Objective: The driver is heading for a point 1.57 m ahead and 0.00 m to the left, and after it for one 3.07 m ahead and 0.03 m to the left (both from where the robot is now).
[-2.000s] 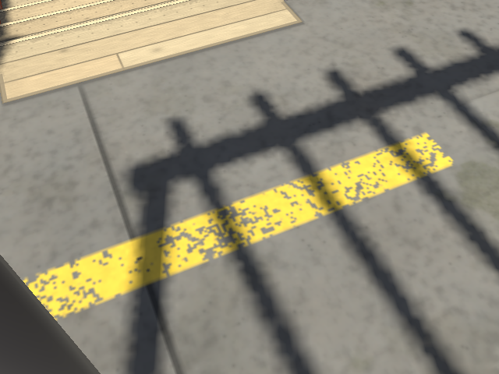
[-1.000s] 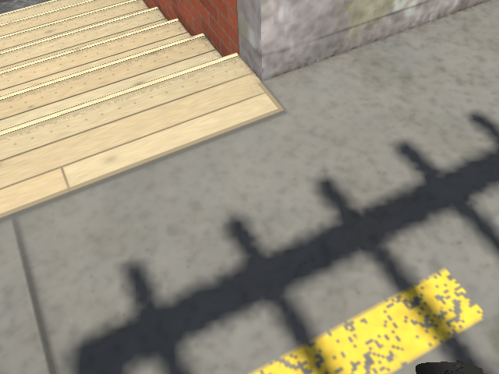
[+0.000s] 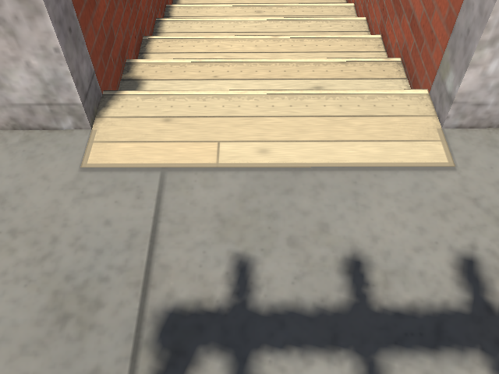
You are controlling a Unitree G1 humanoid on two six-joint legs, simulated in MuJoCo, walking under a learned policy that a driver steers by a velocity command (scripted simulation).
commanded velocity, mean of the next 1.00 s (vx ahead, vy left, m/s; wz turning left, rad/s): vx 0.00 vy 0.00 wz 0.01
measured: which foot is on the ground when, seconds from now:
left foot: up 0.00-0.04, down 0.06-0.54, up 0.56-0.86, down 0.88-1.00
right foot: down 0.00-0.04, up 0.06-0.52, down 0.54-0.88, up 0.90-1.00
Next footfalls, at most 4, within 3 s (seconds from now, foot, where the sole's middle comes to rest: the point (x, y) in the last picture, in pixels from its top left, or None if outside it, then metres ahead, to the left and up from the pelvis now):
0.06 left None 0.01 0.10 -0.78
0.54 right None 0.06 -0.08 -0.77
0.88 left None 0.02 0.13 -0.78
1.30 right None -0.01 -0.08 -0.77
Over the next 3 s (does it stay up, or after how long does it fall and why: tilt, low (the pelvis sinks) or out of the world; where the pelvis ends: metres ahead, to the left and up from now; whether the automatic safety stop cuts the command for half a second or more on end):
stays up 0.84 0.08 -0.01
